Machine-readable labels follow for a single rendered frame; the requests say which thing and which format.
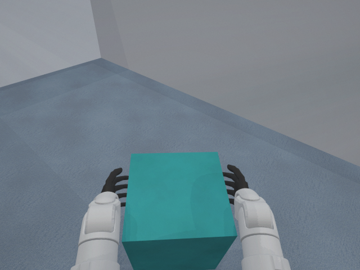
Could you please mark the robot right hand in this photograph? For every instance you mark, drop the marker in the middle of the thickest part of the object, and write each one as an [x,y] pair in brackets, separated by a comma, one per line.
[238,178]

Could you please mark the robot left hand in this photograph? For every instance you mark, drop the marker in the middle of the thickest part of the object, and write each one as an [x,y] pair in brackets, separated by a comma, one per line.
[111,182]

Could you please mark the robot left forearm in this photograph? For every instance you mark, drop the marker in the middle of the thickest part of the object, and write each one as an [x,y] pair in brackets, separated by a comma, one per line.
[99,234]

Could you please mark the robot right forearm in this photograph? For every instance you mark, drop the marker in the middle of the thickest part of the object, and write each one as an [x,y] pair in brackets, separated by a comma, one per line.
[258,233]

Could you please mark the carton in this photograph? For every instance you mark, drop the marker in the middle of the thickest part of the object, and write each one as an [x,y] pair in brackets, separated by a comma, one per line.
[177,213]

